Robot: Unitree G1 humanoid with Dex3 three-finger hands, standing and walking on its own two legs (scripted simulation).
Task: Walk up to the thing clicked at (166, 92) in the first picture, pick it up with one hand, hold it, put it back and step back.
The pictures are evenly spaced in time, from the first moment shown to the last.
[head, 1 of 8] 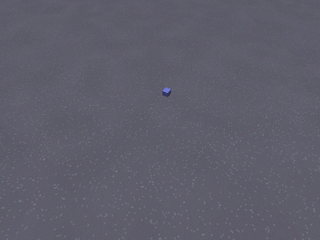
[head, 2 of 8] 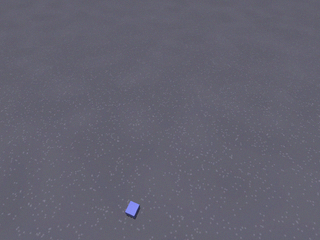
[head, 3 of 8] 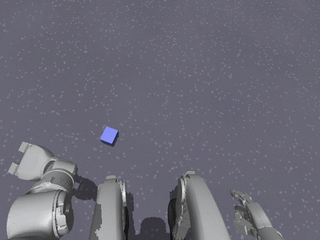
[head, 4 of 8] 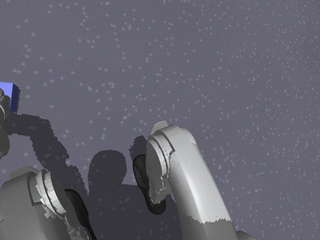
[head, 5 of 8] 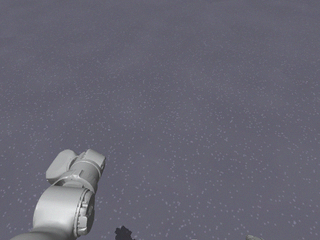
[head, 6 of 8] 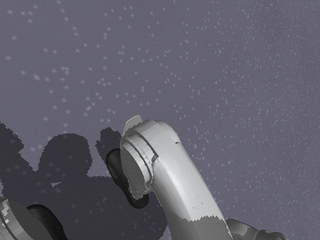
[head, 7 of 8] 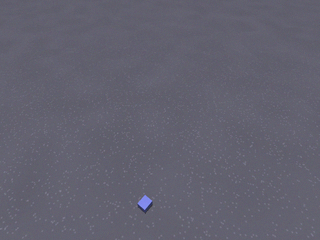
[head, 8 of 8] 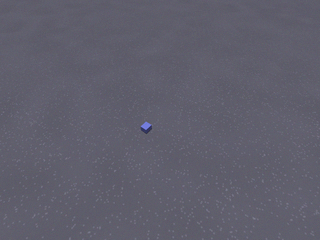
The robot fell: no
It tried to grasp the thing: yes
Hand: left
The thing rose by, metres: 0.69
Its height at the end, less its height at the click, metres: +0.00
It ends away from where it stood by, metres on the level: 0.02
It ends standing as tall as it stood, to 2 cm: yes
